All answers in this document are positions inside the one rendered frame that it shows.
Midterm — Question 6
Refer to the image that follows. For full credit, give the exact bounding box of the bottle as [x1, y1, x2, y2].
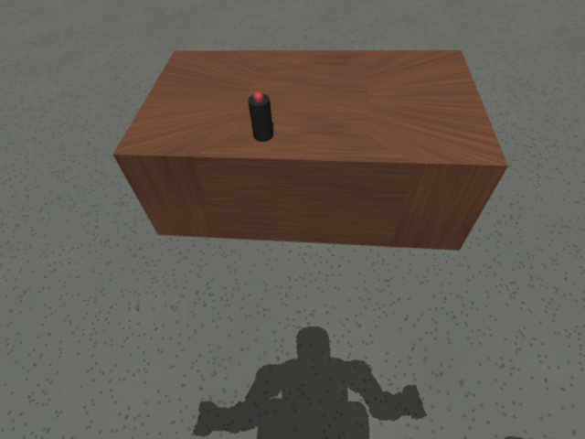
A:
[248, 91, 273, 142]

